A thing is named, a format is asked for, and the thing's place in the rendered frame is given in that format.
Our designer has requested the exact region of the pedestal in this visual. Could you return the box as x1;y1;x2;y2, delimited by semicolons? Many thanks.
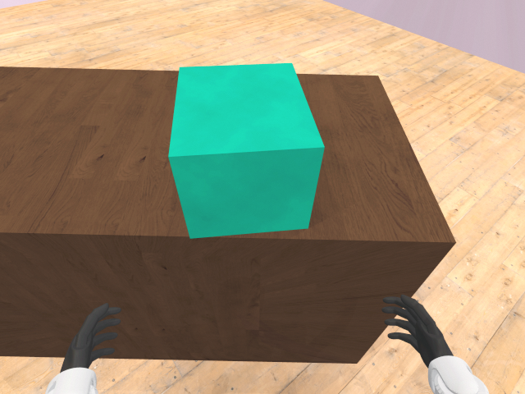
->
0;66;456;364

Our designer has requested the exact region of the carton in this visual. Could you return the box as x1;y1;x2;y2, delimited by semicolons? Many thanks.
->
168;63;325;239

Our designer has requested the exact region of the robot left hand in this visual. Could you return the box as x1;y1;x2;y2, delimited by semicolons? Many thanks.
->
60;303;121;373

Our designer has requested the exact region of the left robot forearm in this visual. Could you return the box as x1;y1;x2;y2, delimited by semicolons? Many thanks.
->
45;368;98;394

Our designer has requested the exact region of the robot right hand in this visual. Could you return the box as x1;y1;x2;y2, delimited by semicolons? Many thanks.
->
381;295;454;367

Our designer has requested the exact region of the right robot forearm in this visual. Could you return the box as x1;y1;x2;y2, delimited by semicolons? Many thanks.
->
428;355;489;394

